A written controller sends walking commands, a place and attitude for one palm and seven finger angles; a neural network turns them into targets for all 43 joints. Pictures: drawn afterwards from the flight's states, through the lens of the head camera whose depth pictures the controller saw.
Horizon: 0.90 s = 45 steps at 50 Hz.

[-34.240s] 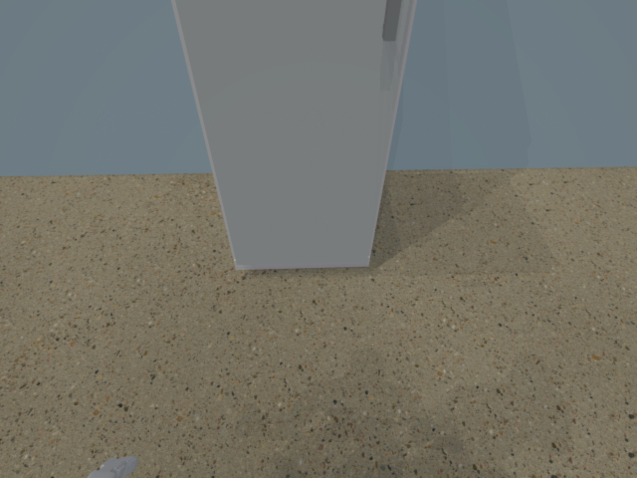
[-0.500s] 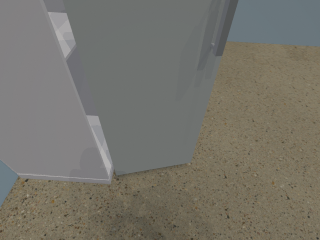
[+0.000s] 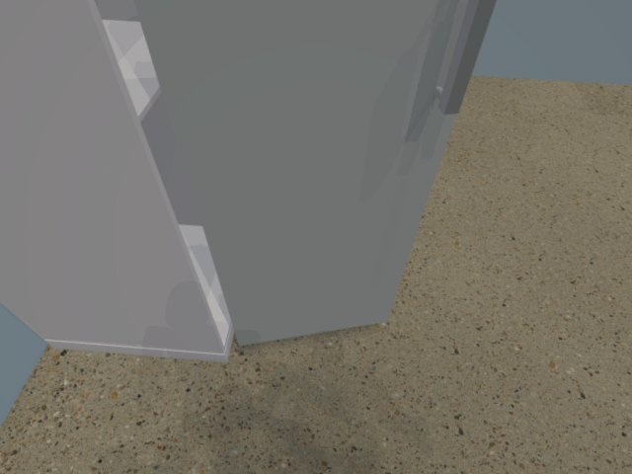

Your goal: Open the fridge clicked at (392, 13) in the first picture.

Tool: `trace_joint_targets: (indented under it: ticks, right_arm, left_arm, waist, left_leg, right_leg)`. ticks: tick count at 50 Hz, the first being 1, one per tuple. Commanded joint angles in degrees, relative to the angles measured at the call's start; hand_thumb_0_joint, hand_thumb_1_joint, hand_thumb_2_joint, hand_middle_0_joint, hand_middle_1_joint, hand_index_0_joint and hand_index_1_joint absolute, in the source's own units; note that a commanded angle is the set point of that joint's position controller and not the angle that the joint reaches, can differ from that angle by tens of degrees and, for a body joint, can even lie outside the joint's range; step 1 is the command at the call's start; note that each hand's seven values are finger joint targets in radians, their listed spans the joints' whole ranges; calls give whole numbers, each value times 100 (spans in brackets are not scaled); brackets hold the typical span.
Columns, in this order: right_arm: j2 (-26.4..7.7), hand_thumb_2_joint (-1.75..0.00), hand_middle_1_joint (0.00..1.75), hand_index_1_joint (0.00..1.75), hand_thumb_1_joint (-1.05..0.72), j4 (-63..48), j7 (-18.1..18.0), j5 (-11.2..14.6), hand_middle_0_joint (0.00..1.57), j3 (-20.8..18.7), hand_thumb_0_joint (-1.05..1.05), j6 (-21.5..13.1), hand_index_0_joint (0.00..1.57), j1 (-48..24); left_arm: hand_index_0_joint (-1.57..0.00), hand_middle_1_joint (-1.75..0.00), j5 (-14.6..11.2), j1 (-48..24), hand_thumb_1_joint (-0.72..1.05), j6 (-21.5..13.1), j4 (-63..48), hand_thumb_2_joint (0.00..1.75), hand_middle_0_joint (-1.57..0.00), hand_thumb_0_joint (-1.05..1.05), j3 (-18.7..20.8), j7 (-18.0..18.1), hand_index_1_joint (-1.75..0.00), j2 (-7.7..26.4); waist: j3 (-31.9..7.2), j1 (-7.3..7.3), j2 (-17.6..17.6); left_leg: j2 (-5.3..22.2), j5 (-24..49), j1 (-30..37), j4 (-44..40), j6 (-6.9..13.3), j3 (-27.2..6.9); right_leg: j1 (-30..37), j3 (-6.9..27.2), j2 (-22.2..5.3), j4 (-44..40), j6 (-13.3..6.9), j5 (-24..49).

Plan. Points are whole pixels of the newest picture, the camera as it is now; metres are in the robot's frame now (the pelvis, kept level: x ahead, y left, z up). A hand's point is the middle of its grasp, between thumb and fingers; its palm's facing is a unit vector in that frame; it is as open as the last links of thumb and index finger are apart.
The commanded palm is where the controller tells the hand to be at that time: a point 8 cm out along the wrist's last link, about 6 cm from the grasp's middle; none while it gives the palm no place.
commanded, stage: look to check the result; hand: right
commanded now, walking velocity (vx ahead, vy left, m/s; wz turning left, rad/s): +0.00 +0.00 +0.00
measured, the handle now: (464, 31) +0.66 -0.16 +0.26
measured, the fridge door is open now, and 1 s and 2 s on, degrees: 75 75 75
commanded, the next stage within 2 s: stand and wait in 0.28 s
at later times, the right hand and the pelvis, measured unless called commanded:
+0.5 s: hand out of the picture +0.08 -0.23 -0.16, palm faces -0.02 +0.95 -0.32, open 7.4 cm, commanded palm none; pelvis +0.01 +0.01 +0.00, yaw +1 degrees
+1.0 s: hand out of the picture +0.07 -0.24 -0.16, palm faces -0.04 +0.94 -0.33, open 7.4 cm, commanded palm none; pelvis +0.00 +0.01 +0.00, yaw +1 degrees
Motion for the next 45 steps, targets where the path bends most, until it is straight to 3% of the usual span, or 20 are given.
trace_joint_targets:
  ticks: [1, 33, 45]
  right_arm:
    - [-1090, -90, 30, 30, -90, -265, -49, 1, 20, -191, 0, -126, 20, -125]
    - [-1114, -90, 30, 30, -90, -244, -70, -3, 20, -207, 0, -135, 20, -73]
    - [-1148, -90, 30, 30, -90, -222, -48, 9, 20, -175, 0, -122, 20, -150]
  left_arm:
    - [-20, -30, -12, -195, 90, -103, -304, 90, -20, 0, 220, 55, -30, 1106]
    - [-20, -30, -21, -163, 90, -93, -247, 90, -20, 0, 209, 73, -30, 1108]
    - [-20, -30, -11, -168, 90, -85, -196, 90, -20, 0, 207, 61, -30, 1166]
  waist:
    - [-462, -31, 44]
    - [-390, -37, 64]
    - [-285, -20, 72]
  left_leg:
    - [888, 1218, -274, -381, 63, -571]
    - [889, 1504, -177, -491, 14, -625]
    - [859, 1053, -294, -562, 45, -683]
  right_leg:
    - [624, 589, -718, -133, -147, 1034]
    - [716, 473, -748, -150, -114, 1062]
    - [677, 521, -770, -276, -108, 791]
